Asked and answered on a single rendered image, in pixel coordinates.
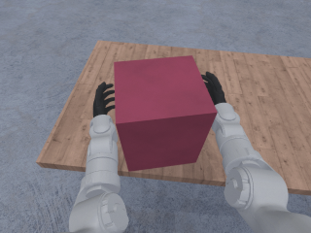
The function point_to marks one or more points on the robot left forearm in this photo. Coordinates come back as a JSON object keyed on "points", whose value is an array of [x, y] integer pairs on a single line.
{"points": [[102, 160]]}

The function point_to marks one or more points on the table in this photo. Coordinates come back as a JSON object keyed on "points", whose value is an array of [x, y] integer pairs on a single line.
{"points": [[270, 93]]}

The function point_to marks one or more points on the right robot hand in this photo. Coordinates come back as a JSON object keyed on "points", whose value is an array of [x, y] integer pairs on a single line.
{"points": [[214, 88]]}

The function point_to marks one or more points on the robot right forearm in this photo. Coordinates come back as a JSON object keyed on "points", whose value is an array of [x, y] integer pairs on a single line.
{"points": [[233, 143]]}

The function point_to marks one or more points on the right robot upper arm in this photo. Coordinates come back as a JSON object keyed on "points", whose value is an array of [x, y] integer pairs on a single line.
{"points": [[260, 196]]}

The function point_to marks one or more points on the carton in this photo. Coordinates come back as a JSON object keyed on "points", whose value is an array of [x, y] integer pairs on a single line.
{"points": [[163, 111]]}

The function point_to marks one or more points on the left robot hand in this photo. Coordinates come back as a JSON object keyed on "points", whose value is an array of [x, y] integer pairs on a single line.
{"points": [[99, 103]]}

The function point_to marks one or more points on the left robot upper arm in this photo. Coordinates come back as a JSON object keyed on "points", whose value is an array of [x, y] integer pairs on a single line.
{"points": [[103, 213]]}

